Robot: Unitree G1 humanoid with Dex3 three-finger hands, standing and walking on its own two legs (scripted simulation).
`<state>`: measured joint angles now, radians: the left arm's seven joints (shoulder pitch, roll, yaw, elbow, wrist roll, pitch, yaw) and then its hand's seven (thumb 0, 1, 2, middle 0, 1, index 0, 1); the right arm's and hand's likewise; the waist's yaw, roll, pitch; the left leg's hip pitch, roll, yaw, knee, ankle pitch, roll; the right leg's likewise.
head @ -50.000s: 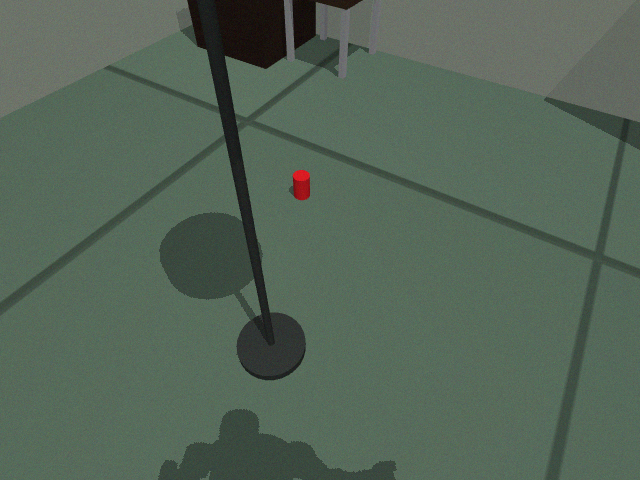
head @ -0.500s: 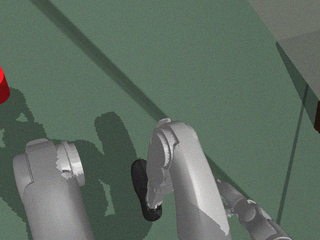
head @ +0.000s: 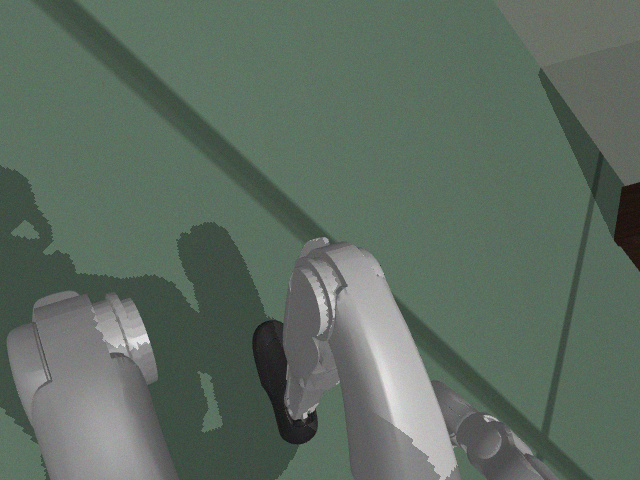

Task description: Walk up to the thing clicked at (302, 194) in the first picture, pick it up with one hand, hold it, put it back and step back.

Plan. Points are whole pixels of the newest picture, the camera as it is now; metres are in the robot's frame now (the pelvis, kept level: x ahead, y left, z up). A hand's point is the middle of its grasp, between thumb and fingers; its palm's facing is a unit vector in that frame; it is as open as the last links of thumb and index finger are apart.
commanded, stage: close in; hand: left
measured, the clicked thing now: out of the picture +0.48 +0.30 -0.25
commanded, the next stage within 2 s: go down in 0.02 s
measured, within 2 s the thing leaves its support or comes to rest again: neither
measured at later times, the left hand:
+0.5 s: hand out of the picture +0.44 +0.35 -0.19, palm faces +0.29 -0.82 -0.49, open 15.5 cm
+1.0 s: hand out of the picture +0.44 +0.35 -0.17, palm faces +0.36 -0.88 -0.30, open 10.3 cm
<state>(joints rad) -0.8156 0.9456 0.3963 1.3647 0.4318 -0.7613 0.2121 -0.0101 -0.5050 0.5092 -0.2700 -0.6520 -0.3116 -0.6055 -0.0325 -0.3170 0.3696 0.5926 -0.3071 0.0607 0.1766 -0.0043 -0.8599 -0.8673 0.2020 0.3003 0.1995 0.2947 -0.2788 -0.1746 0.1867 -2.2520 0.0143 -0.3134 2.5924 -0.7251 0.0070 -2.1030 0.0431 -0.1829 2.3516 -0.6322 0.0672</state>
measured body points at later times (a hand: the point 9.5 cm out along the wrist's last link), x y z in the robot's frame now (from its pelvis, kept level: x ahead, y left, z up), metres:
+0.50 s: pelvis +0.00 -0.01 -0.01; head +0.25 +0.15 +0.33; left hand +0.42 +0.39 -0.16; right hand +0.11 -0.28 -0.05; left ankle +0.07 +0.12 -0.27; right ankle +0.14 -0.14 -0.27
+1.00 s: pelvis -0.01 +0.00 -0.01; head +0.23 +0.18 +0.33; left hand +0.42 +0.40 -0.15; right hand +0.14 -0.26 -0.05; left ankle +0.07 +0.12 -0.27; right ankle +0.14 -0.13 -0.27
